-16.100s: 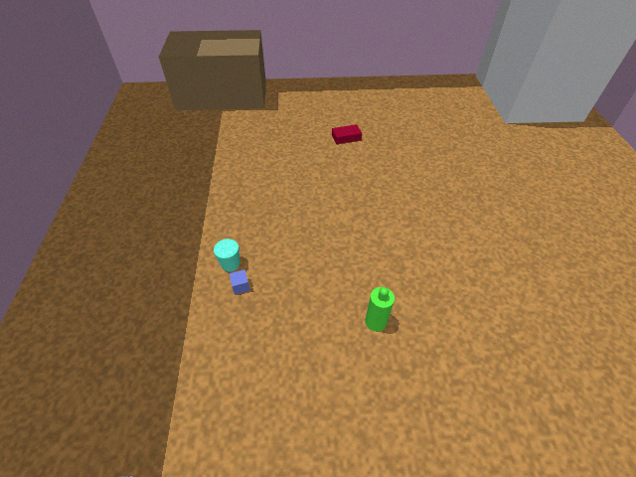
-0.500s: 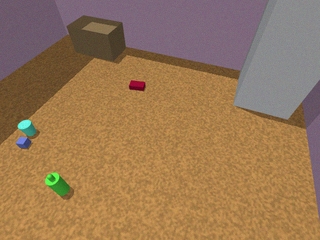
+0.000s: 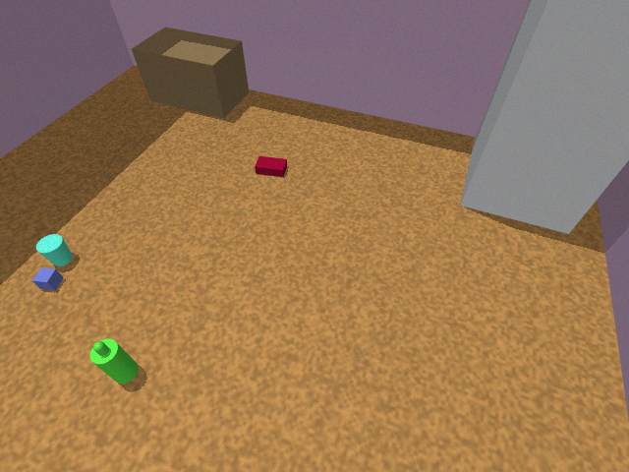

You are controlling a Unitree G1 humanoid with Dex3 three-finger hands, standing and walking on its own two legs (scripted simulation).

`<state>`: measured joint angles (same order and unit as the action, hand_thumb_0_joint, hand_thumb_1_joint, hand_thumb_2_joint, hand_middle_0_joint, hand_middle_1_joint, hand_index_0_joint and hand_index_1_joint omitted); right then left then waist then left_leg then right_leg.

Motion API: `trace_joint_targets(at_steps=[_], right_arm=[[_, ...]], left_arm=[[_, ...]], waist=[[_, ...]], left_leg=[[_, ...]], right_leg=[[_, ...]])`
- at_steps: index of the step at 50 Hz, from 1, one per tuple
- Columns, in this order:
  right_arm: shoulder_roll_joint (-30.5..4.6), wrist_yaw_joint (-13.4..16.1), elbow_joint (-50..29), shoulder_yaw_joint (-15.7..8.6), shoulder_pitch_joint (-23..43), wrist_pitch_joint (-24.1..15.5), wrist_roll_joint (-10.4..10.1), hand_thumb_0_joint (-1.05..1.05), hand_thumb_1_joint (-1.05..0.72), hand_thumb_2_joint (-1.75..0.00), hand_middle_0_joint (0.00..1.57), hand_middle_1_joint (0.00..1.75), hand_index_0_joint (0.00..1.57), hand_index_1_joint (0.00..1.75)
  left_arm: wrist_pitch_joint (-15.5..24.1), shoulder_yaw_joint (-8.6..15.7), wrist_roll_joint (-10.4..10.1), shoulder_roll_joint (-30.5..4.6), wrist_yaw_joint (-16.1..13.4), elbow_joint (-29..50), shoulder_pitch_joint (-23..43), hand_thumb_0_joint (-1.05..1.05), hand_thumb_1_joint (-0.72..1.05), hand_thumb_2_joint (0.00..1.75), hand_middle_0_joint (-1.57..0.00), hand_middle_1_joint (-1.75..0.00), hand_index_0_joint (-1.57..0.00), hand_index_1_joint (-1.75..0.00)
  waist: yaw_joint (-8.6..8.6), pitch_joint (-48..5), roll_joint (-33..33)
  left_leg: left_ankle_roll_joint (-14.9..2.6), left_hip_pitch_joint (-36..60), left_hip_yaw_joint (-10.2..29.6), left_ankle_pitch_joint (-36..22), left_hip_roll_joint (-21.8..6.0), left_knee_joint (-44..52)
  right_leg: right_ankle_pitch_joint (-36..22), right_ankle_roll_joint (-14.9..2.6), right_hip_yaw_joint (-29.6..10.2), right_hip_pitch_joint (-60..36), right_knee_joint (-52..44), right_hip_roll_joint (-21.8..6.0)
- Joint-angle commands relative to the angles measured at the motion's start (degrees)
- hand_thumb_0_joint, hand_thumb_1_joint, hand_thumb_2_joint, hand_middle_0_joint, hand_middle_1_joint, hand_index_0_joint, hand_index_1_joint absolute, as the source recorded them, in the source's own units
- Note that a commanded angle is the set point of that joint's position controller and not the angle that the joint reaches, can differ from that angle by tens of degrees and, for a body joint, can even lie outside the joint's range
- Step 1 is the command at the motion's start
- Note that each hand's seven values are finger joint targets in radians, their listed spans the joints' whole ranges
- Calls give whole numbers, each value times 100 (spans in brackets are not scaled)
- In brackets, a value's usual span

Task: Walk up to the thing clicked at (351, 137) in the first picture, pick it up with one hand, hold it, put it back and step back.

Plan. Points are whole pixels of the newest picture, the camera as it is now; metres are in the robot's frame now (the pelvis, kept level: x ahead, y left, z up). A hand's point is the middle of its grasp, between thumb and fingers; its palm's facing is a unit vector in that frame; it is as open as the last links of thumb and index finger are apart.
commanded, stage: stand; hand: left
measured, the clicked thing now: (271, 166) +1.53 +0.25 -0.76
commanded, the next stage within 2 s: walk up in 0.18 s
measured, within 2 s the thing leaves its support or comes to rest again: neither
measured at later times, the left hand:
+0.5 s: hand out of the picture +0.06 +0.36 -0.17, palm faces +0.08 -0.93 -0.36, open 7.4 cm
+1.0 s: hand (145, 302) +0.41 +0.34 -0.15, palm faces -0.09 -0.93 -0.37, open 7.4 cm
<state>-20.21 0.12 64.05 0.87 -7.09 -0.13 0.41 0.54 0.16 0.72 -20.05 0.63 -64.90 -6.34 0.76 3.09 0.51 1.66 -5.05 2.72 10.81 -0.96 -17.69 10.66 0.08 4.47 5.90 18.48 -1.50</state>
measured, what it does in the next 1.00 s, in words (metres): walks ahead: left foot, then right foot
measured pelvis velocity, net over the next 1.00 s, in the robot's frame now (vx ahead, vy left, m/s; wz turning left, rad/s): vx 0.30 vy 0.06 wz -0.02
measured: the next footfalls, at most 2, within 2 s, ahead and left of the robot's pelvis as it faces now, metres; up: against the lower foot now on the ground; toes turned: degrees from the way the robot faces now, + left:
left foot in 0.50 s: +0.19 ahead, +0.21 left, +0.00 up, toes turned +8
right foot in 0.98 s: +0.47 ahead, -0.07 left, +0.00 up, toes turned -5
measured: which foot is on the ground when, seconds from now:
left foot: down 0.00-0.22, up 0.24-0.48, down 0.50-1.00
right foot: down 0.00-0.52, up 0.54-0.96, down 0.98-1.00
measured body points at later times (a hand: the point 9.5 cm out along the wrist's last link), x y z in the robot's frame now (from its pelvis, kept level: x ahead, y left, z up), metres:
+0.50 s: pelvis +0.07 +0.06 -0.02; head +0.07 +0.08 +0.43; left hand +0.06 +0.41 -0.15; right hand +0.17 -0.28 -0.11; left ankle +0.15 +0.20 -0.75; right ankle -0.01 -0.11 -0.75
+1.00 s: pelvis +0.30 +0.06 -0.03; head +0.32 +0.05 +0.42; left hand +0.41 +0.38 -0.13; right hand +0.29 -0.26 -0.16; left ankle +0.15 +0.20 -0.75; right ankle +0.43 -0.06 -0.75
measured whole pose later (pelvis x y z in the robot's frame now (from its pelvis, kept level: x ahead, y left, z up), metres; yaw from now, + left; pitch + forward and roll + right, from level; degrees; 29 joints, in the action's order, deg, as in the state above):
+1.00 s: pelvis +0.30 +0.06 -0.03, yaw -1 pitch -2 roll +2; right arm -22.6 -2.4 52.8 -4.2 -21.9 -3.9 0.8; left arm 0.9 4.1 1.3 -24.1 6.2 -54.1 -8.7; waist -2.3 4.9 -0.4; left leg 2.5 5.1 -8.5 26.4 -3.0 -24.4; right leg 5.1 -1.7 2.0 25.5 32.3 -4.4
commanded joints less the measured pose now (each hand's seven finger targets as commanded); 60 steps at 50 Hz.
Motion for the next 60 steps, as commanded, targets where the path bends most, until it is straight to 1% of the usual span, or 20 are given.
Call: trace_joint_targets(at_steps=[1,8,9,11,13,21,24,25,26,27,28,33,45,48,50,51,52,53,57,60], right_arm=[[-1242,76,-326,-215,188,-134,19,0,-90,-90,20,30,20,30],[-1223,66,-319,-228,171,-125,19,0,-90,-90,20,30,20,30],[-1642,-80,-624,-622,-76,-235,103,0,-90,-90,20,30,20,30],[-1509,-189,-840,-611,492,-210,180,0,-90,-90,20,30,20,30],[-1476,-245,-1082,-655,769,-229,220,0,-90,-90,20,30,20,30],[-1461,-510,-1018,-910,-335,-304,150,0,-90,-90,20,30,20,30],[-1637,-419,-640,-1121,-1629,-331,181,0,-90,-90,20,30,20,30],[-1944,-338,-475,-1240,-2243,-363,208,0,-90,-90,20,30,20,30],[-2403,-219,-507,-1304,-2692,-395,296,0,-90,-90,20,30,20,30],[-2615,-187,-899,-1250,-1913,-459,234,0,-90,-90,20,30,20,30],[-2723,-198,-1170,-1231,-970,-462,43,0,-90,-90,20,30,20,30],[-1798,-199,-1342,-914,-683,-649,36,0,-90,-90,20,30,20,30],[-1865,-169,-1536,-944,-1303,-606,32,0,-90,-90,20,30,20,30],[-1872,-111,-1653,-943,-1347,-534,46,0,-90,-90,20,30,20,30],[-1599,-92,-1755,-811,-1478,-506,47,0,-90,-90,20,30,20,30],[-1279,-100,-1826,-693,-1740,-513,-7,0,-90,-90,20,30,20,30],[-1243,-103,-1909,-644,-1857,-498,-100,0,-90,-90,20,30,20,30],[-1724,-48,-1812,-747,-1523,-461,-43,0,-90,-90,20,30,20,30],[-1365,-131,-1633,-685,-1495,-417,-117,0,-90,-90,20,30,20,30],[-1311,-251,-1655,-726,-1443,-354,6,0,-90,-90,20,30,20,30]], left_arm=[[117,229,-26,-1251,-100,301,109,0,90,90,-20,-30,-20,-30],[132,223,-20,-1252,-112,335,163,0,90,90,-20,-30,-20,-30],[233,684,95,-1856,62,614,-275,0,90,90,-20,-30,-20,-30],[252,838,181,-2101,119,528,-599,0,90,90,-20,-30,-20,-30],[326,916,177,-2185,129,787,-529,0,90,90,-20,-30,-20,-30],[359,859,184,-2049,279,1354,310,0,90,90,-20,-30,-20,-30],[263,777,206,-1746,311,1422,417,0,90,90,-20,-30,-20,-30],[233,651,218,-1384,317,1405,84,0,90,90,-20,-30,-20,-30],[222,502,176,-932,323,1433,-240,0,90,90,-20,-30,-20,-30],[191,521,64,-1174,282,1468,-383,0,90,90,-20,-30,-20,-30],[162,551,96,-1587,249,1394,-616,0,90,90,-20,-30,-20,-30],[160,668,-72,-1792,340,923,-1041,0,90,90,-20,-30,-20,-30],[233,557,21,-1259,529,1744,468,0,90,90,-20,-30,-20,-30],[245,606,14,-1289,480,1685,235,0,90,90,-20,-30,-20,-30],[310,803,34,-1635,366,1384,-968,0,90,90,-20,-30,-20,-30],[339,975,57,-2058,288,1278,-1741,0,90,90,-20,-30,-20,-30],[368,1043,-6,-2481,242,1348,-1955,0,90,90,-20,-30,-20,-30],[344,1046,-109,-2476,222,1422,-1646,0,90,90,-20,-30,-20,-30],[394,804,-145,-1755,119,1726,-775,0,90,90,-20,-30,-20,-30],[499,734,-91,-1641,154,1830,-798,0,90,90,-20,-30,-20,-30]], waist=[[-3,-432,-24],[-36,-522,-89],[92,-1161,-376],[453,-154,-901],[568,473,-654],[-186,222,-1100],[-810,-143,-85],[-1076,-488,1078],[-1205,-452,2325],[-785,-225,1671],[-376,137,1241],[-19,344,684],[-393,360,489],[-273,29,412],[366,-858,-360],[649,-1410,-1372],[656,-1518,-1984],[674,-1196,-1444],[75,-199,-740],[1,108,-731]], left_leg=[[-245,-171,421,-1043,-618,193],[-229,-133,406,-1047,-610,159],[-675,-506,277,1671,-320,-572],[-485,-2607,-447,1962,87,-2039],[-344,-3624,-88,1585,-369,-3065],[-165,-1113,-438,542,-479,-1988],[-110,938,-806,188,-163,-1703],[-347,1898,-369,989,-193,-1397],[-582,1687,1876,3320,-1300,-49],[-947,681,4087,4596,-2248,1271],[-1239,-135,4368,4903,-2577,1707],[-931,-617,1028,1946,-1431,941],[-1110,299,-447,-900,-1295,375],[-1046,397,-478,-1835,-1310,-378],[-763,-241,-814,-2135,-892,-2503],[-563,-1317,-938,-839,-408,-4005],[-367,-2747,-742,1660,403,-4961],[-377,-2898,-253,1943,-40,-5373],[-440,-2248,152,968,-395,-4987],[-308,-2273,21,415,-347,-4520]], right_leg=[[-837,-116,-623,-292,-267,-703],[-930,-127,-648,-340,-295,-723],[1972,-401,-583,-915,122,-541],[3878,-938,-1849,-1105,-860,-1592],[3578,-1545,-2644,-830,-1391,-2536],[2560,-943,-709,1095,-912,-1407],[3001,-761,-106,2483,858,-925],[2684,-652,198,3158,2581,-508],[2719,-489,-157,3848,4665,378],[2233,-370,-946,3862,5284,506],[1867,-426,-1317,3427,5327,45],[357,-122,-1201,2579,4157,-372],[-559,-164,-177,2192,1432,-320],[-207,-307,51,1475,1264,-87],[-19,-505,94,-581,1032,81],[989,-711,-1341,-1751,760,-791],[803,-1438,-4070,-2516,-25,-2150],[876,-1794,-4383,-1996,-112,-2359],[-777,-1210,-1617,141,-79,-1351],[-609,-1216,-1109,669,-333,-1086]])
